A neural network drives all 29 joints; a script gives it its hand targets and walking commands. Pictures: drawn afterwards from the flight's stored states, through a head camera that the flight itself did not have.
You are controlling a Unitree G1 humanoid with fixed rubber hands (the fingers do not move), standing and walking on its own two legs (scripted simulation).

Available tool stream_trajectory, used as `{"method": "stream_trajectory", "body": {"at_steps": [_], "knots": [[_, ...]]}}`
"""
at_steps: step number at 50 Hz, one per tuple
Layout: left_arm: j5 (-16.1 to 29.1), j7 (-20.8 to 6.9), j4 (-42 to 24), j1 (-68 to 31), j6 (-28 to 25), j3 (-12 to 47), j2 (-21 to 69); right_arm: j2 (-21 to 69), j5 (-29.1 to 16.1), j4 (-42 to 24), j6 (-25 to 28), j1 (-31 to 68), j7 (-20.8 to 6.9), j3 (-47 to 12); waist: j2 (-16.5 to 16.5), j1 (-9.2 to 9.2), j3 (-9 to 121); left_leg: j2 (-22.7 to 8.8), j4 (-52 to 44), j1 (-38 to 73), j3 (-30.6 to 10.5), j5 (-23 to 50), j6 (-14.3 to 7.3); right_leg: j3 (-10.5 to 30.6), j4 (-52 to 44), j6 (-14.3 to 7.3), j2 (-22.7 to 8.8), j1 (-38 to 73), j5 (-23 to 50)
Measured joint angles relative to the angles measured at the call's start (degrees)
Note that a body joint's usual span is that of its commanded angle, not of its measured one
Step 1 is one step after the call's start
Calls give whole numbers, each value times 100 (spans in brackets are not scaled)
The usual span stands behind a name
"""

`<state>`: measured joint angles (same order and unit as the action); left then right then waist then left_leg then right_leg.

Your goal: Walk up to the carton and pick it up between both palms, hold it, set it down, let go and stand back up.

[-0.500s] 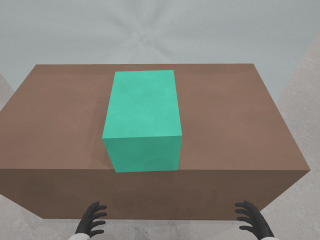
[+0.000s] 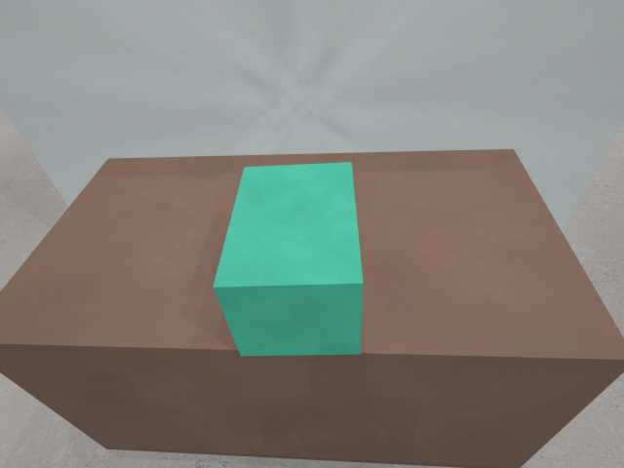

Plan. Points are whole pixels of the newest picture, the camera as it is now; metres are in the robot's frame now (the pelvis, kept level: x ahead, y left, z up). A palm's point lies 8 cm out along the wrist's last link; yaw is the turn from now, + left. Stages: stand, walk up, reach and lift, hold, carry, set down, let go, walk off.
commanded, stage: stand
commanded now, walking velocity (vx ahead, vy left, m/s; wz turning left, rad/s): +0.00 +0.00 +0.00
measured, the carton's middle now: (298, 254) +0.49 +0.06 -0.04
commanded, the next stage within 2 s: none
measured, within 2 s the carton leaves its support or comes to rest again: neither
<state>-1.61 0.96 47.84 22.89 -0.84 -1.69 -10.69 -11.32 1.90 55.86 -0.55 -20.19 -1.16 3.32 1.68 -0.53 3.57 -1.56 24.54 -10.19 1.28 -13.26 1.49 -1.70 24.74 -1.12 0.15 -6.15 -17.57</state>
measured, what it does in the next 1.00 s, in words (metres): stands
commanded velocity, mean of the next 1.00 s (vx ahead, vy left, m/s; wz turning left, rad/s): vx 0.00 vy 0.00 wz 0.00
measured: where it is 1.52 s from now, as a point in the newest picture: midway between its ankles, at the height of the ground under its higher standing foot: outside the picture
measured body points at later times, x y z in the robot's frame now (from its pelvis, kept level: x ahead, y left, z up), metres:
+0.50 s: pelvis -0.01 -0.02 +0.00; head -0.03 -0.03 +0.45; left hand -0.06 +0.19 -0.15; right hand -0.05 -0.22 -0.17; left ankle +0.00 +0.13 -0.74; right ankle -0.05 -0.10 -0.74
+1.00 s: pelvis -0.01 -0.04 +0.00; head -0.03 -0.05 +0.45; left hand -0.07 +0.16 -0.16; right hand -0.06 -0.22 -0.17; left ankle +0.00 +0.14 -0.74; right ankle -0.05 -0.10 -0.74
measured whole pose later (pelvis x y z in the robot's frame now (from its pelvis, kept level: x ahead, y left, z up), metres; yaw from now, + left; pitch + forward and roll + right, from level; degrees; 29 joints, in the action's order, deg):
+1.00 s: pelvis -0.01 -0.04 +0.00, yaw +1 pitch -2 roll +0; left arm -0.7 2.2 64.4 23.5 -1.3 -0.6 -4.9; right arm -4.8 1.0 68.7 -0.5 -21.0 2.1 0.0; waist 1.4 -0.2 0.5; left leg -4.7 24.7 -11.0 -1.3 -11.8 4.8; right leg -3.7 24.6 -4.5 3.4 -6.2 -16.6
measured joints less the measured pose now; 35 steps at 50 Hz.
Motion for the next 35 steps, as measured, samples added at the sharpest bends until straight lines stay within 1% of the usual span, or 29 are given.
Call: {"method": "stream_trajectory", "body": {"at_steps": [8,19,35], "knots": [[23,63,487,152,-40,41,180,163,-23,387,3,-57,107,-34,-60,7,-45,-33,-148,80,-53,118,43,-46,-153,-45,41,96,105],[45,99,1075,233,-48,77,399,399,-62,818,-21,-138,208,-139,-36,31,-192,-88,-150,69,-126,178,104,-105,-163,-107,102,106,151],[69,131,1489,135,-25,86,551,586,-74,1129,-20,-94,297,-268,-13,38,-266,-208,-12,-37,-208,171,224,-168,-39,-228,225,22,131]]}}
